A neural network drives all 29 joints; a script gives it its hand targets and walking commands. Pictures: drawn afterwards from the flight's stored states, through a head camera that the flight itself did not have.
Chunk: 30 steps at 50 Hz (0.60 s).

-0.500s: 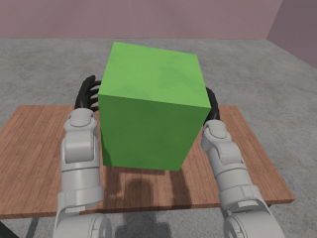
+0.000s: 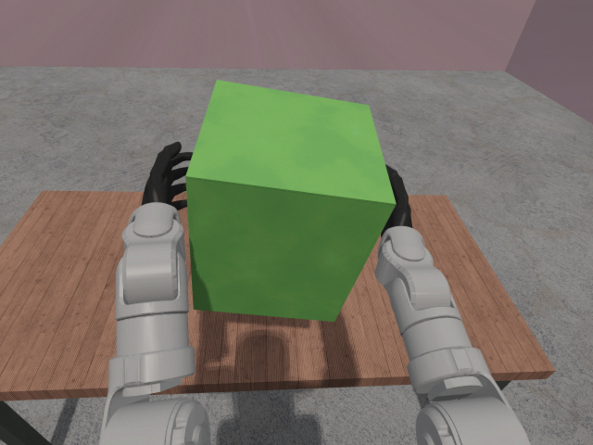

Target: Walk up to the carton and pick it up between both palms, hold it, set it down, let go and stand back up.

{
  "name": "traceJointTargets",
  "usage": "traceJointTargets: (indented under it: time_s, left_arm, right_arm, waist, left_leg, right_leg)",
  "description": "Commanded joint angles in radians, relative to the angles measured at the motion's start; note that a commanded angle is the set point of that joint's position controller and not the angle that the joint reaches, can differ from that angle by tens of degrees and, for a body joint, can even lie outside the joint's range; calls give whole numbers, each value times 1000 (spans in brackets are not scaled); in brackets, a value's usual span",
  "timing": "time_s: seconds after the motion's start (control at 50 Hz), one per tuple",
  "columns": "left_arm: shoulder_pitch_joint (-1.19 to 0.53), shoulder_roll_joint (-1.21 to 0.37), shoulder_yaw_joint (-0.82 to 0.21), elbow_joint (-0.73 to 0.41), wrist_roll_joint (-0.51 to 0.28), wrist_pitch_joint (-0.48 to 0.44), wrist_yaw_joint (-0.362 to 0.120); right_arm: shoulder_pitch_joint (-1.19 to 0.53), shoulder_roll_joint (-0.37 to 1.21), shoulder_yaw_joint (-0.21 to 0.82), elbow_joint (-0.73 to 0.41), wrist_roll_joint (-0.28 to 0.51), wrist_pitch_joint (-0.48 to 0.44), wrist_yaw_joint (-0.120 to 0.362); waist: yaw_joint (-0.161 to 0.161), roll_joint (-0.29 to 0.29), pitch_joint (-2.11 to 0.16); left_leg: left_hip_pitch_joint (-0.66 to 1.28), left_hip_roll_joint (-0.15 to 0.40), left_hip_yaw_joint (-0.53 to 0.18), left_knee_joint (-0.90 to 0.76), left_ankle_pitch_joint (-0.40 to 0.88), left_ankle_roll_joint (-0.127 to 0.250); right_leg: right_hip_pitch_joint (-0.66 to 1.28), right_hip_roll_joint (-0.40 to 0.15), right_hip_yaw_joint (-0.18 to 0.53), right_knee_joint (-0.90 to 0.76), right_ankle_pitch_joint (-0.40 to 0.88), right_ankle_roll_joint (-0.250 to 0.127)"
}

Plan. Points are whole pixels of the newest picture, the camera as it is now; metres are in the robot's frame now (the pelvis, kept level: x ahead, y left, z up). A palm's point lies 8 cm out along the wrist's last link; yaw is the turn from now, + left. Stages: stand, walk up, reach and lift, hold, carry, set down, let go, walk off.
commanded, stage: hold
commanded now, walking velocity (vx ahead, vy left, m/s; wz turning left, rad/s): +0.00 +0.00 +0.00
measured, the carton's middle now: (279, 209) +0.42 +0.01 +0.15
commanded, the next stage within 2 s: set down in 0.48 s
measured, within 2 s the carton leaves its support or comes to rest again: neither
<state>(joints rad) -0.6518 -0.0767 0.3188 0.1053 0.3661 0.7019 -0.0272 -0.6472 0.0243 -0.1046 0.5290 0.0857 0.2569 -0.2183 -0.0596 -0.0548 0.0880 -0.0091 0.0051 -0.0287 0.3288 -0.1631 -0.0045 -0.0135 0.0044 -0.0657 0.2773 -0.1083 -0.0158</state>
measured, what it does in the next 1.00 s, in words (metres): stands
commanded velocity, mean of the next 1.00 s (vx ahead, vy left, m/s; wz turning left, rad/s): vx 0.00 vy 0.00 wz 0.00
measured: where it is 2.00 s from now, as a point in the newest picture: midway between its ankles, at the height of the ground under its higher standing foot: outside the picture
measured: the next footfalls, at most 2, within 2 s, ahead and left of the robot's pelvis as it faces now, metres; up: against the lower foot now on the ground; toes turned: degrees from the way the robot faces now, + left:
none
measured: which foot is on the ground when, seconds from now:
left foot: down 0.00-1.00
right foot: down 0.00-1.00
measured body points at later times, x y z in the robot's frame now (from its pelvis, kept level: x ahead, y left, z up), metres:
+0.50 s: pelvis +0.00 +0.00 +0.00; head -0.03 +0.03 +0.45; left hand +0.38 +0.16 +0.18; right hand +0.37 -0.14 +0.15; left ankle +0.02 +0.12 -0.75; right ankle +0.04 -0.11 -0.75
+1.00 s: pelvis +0.02 +0.00 +0.00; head +0.01 +0.04 +0.45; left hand +0.40 +0.16 +0.12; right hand +0.39 -0.14 +0.12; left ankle +0.02 +0.12 -0.75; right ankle +0.04 -0.11 -0.75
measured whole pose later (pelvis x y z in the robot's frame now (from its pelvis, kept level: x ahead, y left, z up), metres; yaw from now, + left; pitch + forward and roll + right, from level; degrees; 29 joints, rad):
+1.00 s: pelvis +0.02 +0.00 +0.00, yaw +1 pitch -8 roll -1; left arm -0.52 -0.10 0.32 0.32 0.37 0.34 -0.07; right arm -0.50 0.11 -0.25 0.63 -0.11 -0.12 -0.18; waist -0.04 -0.08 0.11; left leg 0.01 0.00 -0.04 0.30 -0.18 0.00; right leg 0.03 0.00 -0.08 0.22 -0.11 -0.01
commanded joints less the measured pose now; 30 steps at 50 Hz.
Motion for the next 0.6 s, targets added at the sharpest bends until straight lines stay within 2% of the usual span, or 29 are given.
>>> traceJointTargets:
  time_s: [0.0,0.12,0.22,0.36,0.46,0.48,0.52,0.58]
  left_arm:
    - [-567,-491,-473,-44,-153,-51,-134]
    - [-503,-461,-443,-92,-137,-34,-158]
    - [-473,-450,-447,-145,-134,-26,-166]
    - [-509,-478,-507,-169,-159,-44,-149]
    - [-561,-503,-542,-147,-176,-59,-130]
    - [-542,-505,-555,-129,-180,-62,-135]
    - [-528,-501,-543,-121,-176,-77,-141]
    - [-494,-491,-490,-62,-150,-103,-157]
  right_arm:
    - [-768,482,374,-306,51,-103,142]
    - [-717,473,422,-330,96,-93,112]
    - [-692,469,470,-395,130,-88,92]
    - [-718,486,476,-443,121,-95,100]
    - [-739,495,442,-409,92,-101,122]
    - [-708,493,448,-427,89,-105,122]
    - [-702,502,447,-420,82,-122,123]
    - [-693,488,398,-372,37,-159,127]
  waist:
    - [-21,72,-455]
    - [-24,56,-457]
    - [-28,56,-459]
    - [-25,67,-464]
    - [-30,86,-464]
    - [-5,93,-500]
    - [0,94,-504]
    - [-8,76,-448]
  left_leg:
    - [37,-34,76,-49,136,4]
    - [67,-47,75,-7,279,-7]
    - [87,-50,69,12,334,-11]
    - [89,-41,61,2,283,-13]
    - [69,-29,60,-22,200,-14]
    - [64,-39,57,-21,177,0]
    - [52,-41,63,-25,173,3]
    - [48,-35,65,-44,136,5]
  right_leg:
    - [172,34,-40,-16,21,33]
    - [251,37,-39,-1,223,54]
    - [267,38,-40,9,301,62]
    - [208,42,-44,-4,188,42]
    - [152,42,-43,-12,54,27]
    - [166,27,-55,-17,87,36]
    - [184,24,-53,-13,110,39]
    - [170,24,-64,-24,84,41]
